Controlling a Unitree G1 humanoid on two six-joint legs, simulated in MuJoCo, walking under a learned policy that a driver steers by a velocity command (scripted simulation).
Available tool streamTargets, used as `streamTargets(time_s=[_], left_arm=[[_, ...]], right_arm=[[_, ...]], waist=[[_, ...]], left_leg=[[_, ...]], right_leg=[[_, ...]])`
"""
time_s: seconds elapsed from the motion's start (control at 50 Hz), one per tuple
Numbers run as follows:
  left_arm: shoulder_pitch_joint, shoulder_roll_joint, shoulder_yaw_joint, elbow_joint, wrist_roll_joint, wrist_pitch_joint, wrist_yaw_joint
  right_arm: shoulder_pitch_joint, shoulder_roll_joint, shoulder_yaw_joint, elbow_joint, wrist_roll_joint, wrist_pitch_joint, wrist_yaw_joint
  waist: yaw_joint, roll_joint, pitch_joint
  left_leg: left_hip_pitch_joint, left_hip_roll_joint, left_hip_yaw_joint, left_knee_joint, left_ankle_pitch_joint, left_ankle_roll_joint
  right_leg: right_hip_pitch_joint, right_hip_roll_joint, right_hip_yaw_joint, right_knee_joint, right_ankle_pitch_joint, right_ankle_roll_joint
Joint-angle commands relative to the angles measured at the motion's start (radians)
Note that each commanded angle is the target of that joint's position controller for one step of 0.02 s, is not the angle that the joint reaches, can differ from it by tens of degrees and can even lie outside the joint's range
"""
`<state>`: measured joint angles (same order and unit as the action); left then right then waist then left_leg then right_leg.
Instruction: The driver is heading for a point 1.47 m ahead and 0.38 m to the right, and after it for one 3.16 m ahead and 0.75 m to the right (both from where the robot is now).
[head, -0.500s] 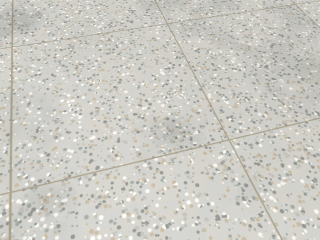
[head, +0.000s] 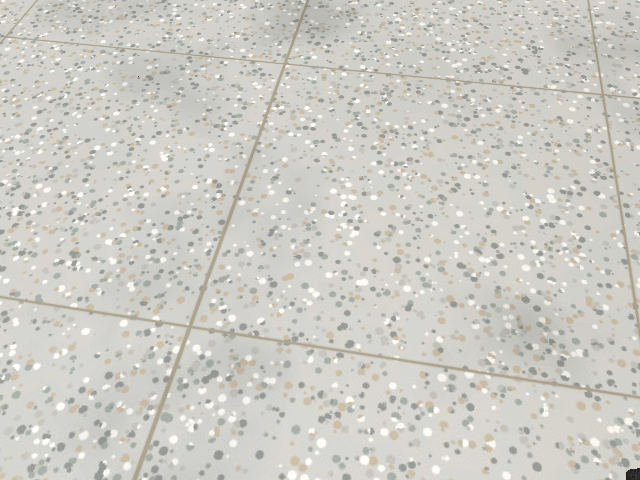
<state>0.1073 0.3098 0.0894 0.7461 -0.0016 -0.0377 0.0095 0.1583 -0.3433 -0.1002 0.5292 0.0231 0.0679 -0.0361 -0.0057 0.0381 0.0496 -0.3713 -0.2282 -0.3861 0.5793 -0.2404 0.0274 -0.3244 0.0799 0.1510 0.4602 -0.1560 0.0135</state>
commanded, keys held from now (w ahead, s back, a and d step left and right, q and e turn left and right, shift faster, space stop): e+shift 0.76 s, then shift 0.02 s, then q+shift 0.22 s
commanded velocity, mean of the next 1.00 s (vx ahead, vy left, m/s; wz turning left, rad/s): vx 0.00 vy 0.00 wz -0.42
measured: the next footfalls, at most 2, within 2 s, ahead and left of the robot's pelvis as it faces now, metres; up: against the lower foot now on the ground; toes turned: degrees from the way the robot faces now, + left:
left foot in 0.36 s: +0.03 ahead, +0.11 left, +0.00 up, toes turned -14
right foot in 0.78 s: +0.02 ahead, -0.18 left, +0.00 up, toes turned -32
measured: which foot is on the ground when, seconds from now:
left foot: up 0.00-0.34, down 0.36-0.78, up 0.80-1.00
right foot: down 0.00-0.36, up 0.38-0.76, down 0.78-1.00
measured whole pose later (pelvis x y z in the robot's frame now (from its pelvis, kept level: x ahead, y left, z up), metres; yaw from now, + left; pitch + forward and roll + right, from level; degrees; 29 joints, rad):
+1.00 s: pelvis +0.01 -0.07 +0.01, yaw -28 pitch +1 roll +1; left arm 0.11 0.23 0.02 0.63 0.03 0.00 0.01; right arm 0.21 -0.32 -0.07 0.75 0.02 0.04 -0.02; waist -0.03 0.05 0.05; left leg -0.50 0.07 -0.01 1.03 -0.36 -0.09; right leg -0.26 0.02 -0.07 0.47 -0.22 -0.06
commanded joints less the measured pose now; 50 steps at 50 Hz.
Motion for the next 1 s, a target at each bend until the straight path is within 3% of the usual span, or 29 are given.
streamTargets(time_s=[0.02,0.04,0.06,0.08,0.12,0.16,0.2,0.26,0.34,0.36,0.38,0.4,0.42,0.44,0.48,0.56,0.62,0.68,0.74,0.76,0.78,0.8,0.82,0.84,0.86,0.88,0.9,0.96,1.0], left_arm=[[0.002,0.188,0.042,-0.080,0.056,-0.003,0.000],[-0.036,0.135,0.027,-0.101,0.041,-0.005,0.002],[-0.054,0.094,0.011,-0.107,0.022,0.000,0.005],[-0.052,0.074,-0.005,-0.108,0.011,0.005,0.006],[-0.063,0.036,-0.036,-0.095,0.005,0.010,-0.004],[-0.023,0.118,-0.005,-0.097,-0.012,0.035,-0.005],[0.055,0.193,0.024,-0.097,-0.009,0.050,0.000],[0.067,0.185,0.032,-0.109,-0.023,0.054,0.006],[0.023,0.158,0.040,-0.131,-0.055,0.070,0.025],[0.036,0.125,0.032,-0.137,-0.052,0.073,0.030],[0.058,0.063,0.018,-0.159,-0.041,0.067,0.025],[0.083,0.127,0.041,-0.159,-0.035,0.055,0.019],[0.104,0.184,0.060,-0.140,-0.028,0.054,0.013],[0.123,0.181,0.065,-0.120,-0.030,0.063,0.012],[0.142,0.128,0.051,-0.113,-0.024,0.084,0.009],[0.014,0.076,0.017,-0.198,-0.033,0.080,-0.019],[-0.014,0.063,0.004,-0.239,-0.025,0.078,-0.041],[0.010,0.085,0.012,-0.245,-0.025,0.087,-0.050],[0.074,0.111,0.035,-0.237,-0.027,0.107,-0.049],[0.174,0.143,0.057,-0.207,-0.022,0.107,-0.036],[0.269,0.252,0.090,-0.201,-0.020,0.101,-0.012],[0.209,0.347,0.086,-0.251,0.010,0.082,-0.002],[0.204,0.234,0.056,-0.256,0.021,0.061,-0.015],[0.158,0.183,0.031,-0.235,0.018,0.047,-0.017],[0.101,0.130,0.015,-0.219,0.000,0.043,-0.012],[0.048,0.092,-0.003,-0.214,-0.006,0.043,-0.006],[0.009,0.066,-0.020,-0.206,0.006,0.038,-0.002],[-0.030,0.042,-0.031,-0.178,0.042,0.017,0.007],[-0.014,0.098,-0.011,-0.161,0.040,0.024,0.019]], right_arm=[[0.059,-0.109,-0.024,-0.083,-0.008,-0.031,0.011],[0.068,-0.166,-0.036,-0.053,-0.023,-0.039,0.013],[0.064,-0.158,-0.033,-0.021,-0.026,-0.038,0.011],[0.066,-0.108,-0.016,0.000,-0.032,-0.032,0.006],[0.072,-0.016,0.020,0.005,-0.045,-0.032,0.015],[-0.012,-0.007,0.025,-0.022,-0.040,-0.046,0.014],[-0.054,-0.029,0.015,-0.026,-0.018,-0.055,0.006],[-0.035,-0.043,0.006,-0.001,0.002,-0.068,0.000],[0.067,-0.049,-0.007,0.068,0.001,-0.092,0.014],[0.091,-0.081,-0.018,0.079,-0.008,-0.089,0.013],[0.064,-0.157,-0.032,0.070,-0.039,-0.079,0.012],[0.004,-0.133,-0.029,0.052,-0.079,-0.080,0.019],[-0.046,-0.084,-0.014,0.034,-0.075,-0.085,0.014],[-0.087,-0.045,-0.004,0.027,-0.062,-0.086,0.006],[-0.099,-0.029,0.004,0.033,-0.030,-0.086,-0.005],[-0.011,-0.067,-0.008,0.060,-0.041,-0.064,-0.015],[-0.005,-0.119,-0.024,0.070,-0.035,-0.055,-0.005],[-0.030,-0.149,-0.036,0.077,-0.014,-0.063,0.014],[-0.044,-0.140,-0.040,0.093,0.018,-0.084,0.031],[-0.030,-0.114,-0.034,0.108,0.021,-0.090,0.036],[0.007,-0.083,-0.022,0.098,-0.004,-0.102,0.040],[0.019,0.003,0.018,0.040,-0.061,-0.111,0.042],[-0.057,-0.087,-0.004,0.073,-0.033,-0.104,0.039],[-0.071,-0.103,-0.005,0.079,-0.002,-0.090,0.033],[-0.052,-0.082,0.000,0.101,-0.005,-0.078,0.021],[-0.031,-0.074,0.004,0.121,-0.017,-0.065,0.011],[0.020,-0.062,0.006,0.150,-0.021,-0.053,0.013],[0.083,-0.044,0.015,0.178,-0.003,-0.036,0.014],[0.026,-0.068,0.013,0.142,-0.004,-0.034,0.010]], waist=[[-0.038,-0.327,-0.157],[-0.041,-0.236,-0.130],[-0.032,-0.163,-0.108],[-0.027,-0.122,-0.107],[-0.043,-0.126,-0.082],[0.002,-0.201,-0.048],[0.045,-0.233,-0.072],[0.037,-0.250,-0.116],[-0.025,-0.224,-0.177],[-0.022,-0.175,-0.205],[0.015,0.119,-0.170],[0.020,0.216,-0.127],[0.036,0.133,-0.105],[0.052,0.089,-0.099],[0.045,0.099,-0.072],[-0.037,0.101,-0.050],[-0.050,0.102,-0.065],[-0.029,0.113,-0.071],[0.022,0.108,-0.103],[0.074,0.052,-0.150],[0.108,-0.141,-0.205],[0.031,-0.401,-0.328],[0.129,-0.211,-0.392],[0.094,-0.165,-0.296],[0.057,-0.113,-0.225],[0.031,-0.124,-0.188],[-0.001,-0.146,-0.182],[-0.015,-0.165,-0.137],[0.018,-0.176,-0.083]], left_leg=[[-0.166,0.036,0.115,0.395,-0.409,-0.034],[-0.171,0.092,0.127,0.518,-0.343,-0.067],[-0.151,0.100,0.137,0.560,-0.285,-0.084],[-0.134,0.103,0.145,0.590,-0.257,-0.101],[-0.067,0.166,0.225,0.486,-0.215,-0.126],[-0.044,0.173,0.335,0.273,-0.229,-0.137],[-0.039,0.148,0.329,0.168,-0.260,-0.136],[-0.013,0.137,0.280,0.034,-0.215,-0.115],[0.238,0.162,0.283,-0.281,0.040,-0.057],[0.395,0.263,0.240,-0.279,0.110,-0.020],[0.462,0.474,0.037,-0.262,0.320,0.098],[0.379,0.624,-0.055,-0.262,0.520,0.210],[0.345,0.619,0.021,-0.252,0.571,0.215],[0.333,0.548,0.118,-0.235,0.545,0.172],[0.342,0.484,0.239,-0.205,0.612,0.142],[0.385,0.481,0.331,-0.228,0.589,0.179],[0.378,0.516,0.375,-0.229,0.564,0.184],[0.326,0.527,0.444,-0.196,0.570,0.153],[0.302,0.527,0.510,-0.046,0.601,0.089],[0.225,0.480,0.564,0.121,0.604,0.037],[-0.049,0.391,0.587,0.388,0.248,-0.054],[-0.330,0.238,0.489,0.680,-0.506,-0.111],[-0.319,0.267,0.337,0.771,-0.470,-0.105],[-0.309,0.304,0.346,0.745,-0.391,-0.082],[-0.293,0.330,0.350,0.655,-0.319,-0.074],[-0.237,0.339,0.359,0.600,-0.246,-0.084],[-0.127,0.331,0.373,0.596,-0.167,-0.096],[-0.021,0.310,0.359,0.460,-0.079,-0.121],[-0.078,0.311,0.366,0.405,-0.085,-0.122]], right_leg=[[0.181,-0.437,0.460,-0.183,0.190,-0.274],[0.141,-0.425,0.418,-0.162,0.162,-0.290],[0.116,-0.353,0.317,-0.142,0.129,-0.251],[0.118,-0.297,0.271,-0.135,0.087,-0.215],[0.073,-0.228,0.215,-0.149,0.098,-0.193],[0.100,-0.160,0.200,-0.134,0.138,-0.182],[0.188,-0.183,0.283,-0.113,0.166,-0.201],[0.272,-0.214,0.399,-0.109,0.195,-0.210],[0.179,-0.156,0.394,-0.058,0.175,-0.146],[0.035,-0.112,0.340,0.013,0.045,-0.100],[-0.201,0.021,0.145,0.204,-0.252,-0.041],[-0.311,0.030,0.046,0.397,-0.463,0.007],[-0.312,-0.033,0.027,0.559,-0.422,0.034],[-0.313,-0.044,0.006,0.626,-0.360,0.049],[-0.370,-0.075,-0.032,0.738,-0.260,0.082],[-0.412,-0.140,-0.136,0.606,-0.171,0.113],[-0.335,-0.164,-0.174,0.471,-0.167,0.094],[-0.204,-0.142,-0.233,0.346,-0.157,0.055],[-0.033,-0.095,-0.264,0.160,-0.111,-0.011],[0.145,-0.056,-0.253,0.050,-0.001,-0.057],[0.427,-0.180,-0.015,-0.013,0.446,-0.144],[0.558,-0.493,0.424,-0.005,0.747,-0.393],[0.475,-0.513,0.353,-0.057,0.644,-0.426],[0.376,-0.466,0.219,-0.065,0.514,-0.360],[0.301,-0.388,0.130,-0.077,0.364,-0.285],[0.226,-0.344,0.061,-0.091,0.312,-0.243],[0.134,-0.310,-0.015,-0.109,0.340,-0.232],[0.060,-0.285,-0.138,-0.158,0.250,-0.218],[0.094,-0.321,-0.120,-0.187,0.145,-0.233]])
